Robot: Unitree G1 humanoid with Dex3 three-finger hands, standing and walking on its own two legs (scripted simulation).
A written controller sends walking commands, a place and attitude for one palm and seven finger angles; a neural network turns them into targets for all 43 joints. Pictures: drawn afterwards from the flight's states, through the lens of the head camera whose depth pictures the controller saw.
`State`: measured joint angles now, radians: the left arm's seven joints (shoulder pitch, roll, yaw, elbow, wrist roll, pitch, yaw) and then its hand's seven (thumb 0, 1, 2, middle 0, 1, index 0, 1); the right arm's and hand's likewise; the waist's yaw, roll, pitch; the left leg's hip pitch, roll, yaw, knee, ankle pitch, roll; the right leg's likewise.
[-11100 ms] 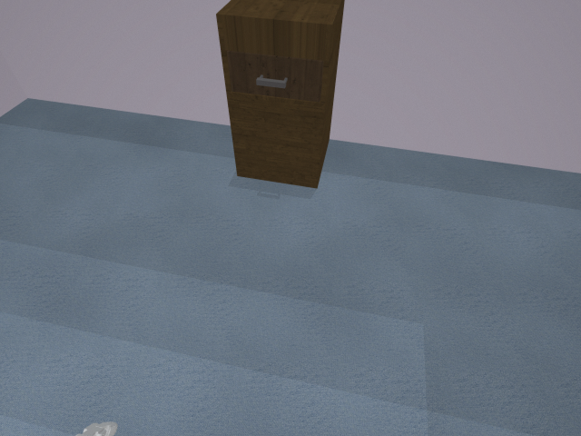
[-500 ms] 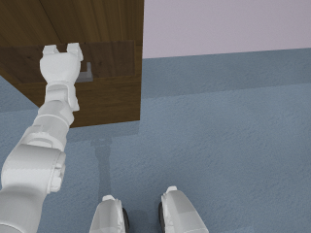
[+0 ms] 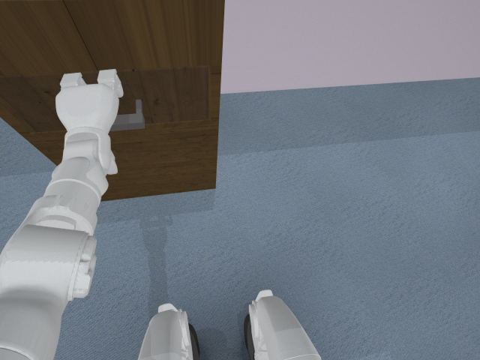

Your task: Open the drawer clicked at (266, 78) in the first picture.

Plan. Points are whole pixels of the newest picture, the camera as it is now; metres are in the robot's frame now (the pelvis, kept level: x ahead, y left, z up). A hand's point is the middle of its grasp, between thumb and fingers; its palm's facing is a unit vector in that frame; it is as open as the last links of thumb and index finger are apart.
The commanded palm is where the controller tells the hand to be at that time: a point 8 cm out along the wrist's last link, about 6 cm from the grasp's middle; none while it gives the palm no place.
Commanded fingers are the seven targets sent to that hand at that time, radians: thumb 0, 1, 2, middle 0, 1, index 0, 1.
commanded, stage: move the hooked fingers above the handle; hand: left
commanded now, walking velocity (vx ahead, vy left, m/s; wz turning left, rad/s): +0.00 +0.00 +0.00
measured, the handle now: (112, 114) +0.59 +0.18 -0.08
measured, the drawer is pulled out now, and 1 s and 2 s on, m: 0.00 0.00 0.00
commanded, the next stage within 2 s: lower the fingers behind the handle in 1.90 s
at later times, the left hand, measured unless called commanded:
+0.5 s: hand (108, 126) +0.52 +0.17 -0.03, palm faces -0.08 -0.04 -1.00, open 13.8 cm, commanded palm +0.51 +0.16 +0.02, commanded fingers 0.00 -0.50 0.30 -0.30 -1.20 -0.30 -1.20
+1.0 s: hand (112, 122) +0.53 +0.16 -0.02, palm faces -0.08 -0.04 -1.00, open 13.8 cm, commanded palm +0.52 +0.15 +0.02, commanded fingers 0.00 -0.50 0.30 -0.30 -1.20 -0.30 -1.20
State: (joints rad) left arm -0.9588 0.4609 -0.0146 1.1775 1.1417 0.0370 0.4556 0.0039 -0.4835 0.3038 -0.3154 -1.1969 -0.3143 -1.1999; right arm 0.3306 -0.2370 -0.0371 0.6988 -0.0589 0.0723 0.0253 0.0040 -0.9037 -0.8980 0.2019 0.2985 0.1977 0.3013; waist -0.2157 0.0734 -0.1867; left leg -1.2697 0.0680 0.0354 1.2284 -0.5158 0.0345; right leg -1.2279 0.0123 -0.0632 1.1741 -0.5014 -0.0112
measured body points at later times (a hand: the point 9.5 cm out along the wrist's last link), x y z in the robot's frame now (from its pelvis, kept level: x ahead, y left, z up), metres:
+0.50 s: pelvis +0.00 +0.01 +0.00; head +0.16 +0.02 +0.42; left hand +0.52 +0.17 +0.03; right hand -0.02 -0.26 -0.12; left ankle +0.02 +0.10 -0.63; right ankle +0.01 -0.12 -0.63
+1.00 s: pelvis +0.00 +0.00 +0.00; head +0.16 +0.01 +0.42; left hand +0.53 +0.16 +0.03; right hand -0.01 -0.27 -0.12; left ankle +0.02 +0.10 -0.63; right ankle +0.01 -0.12 -0.63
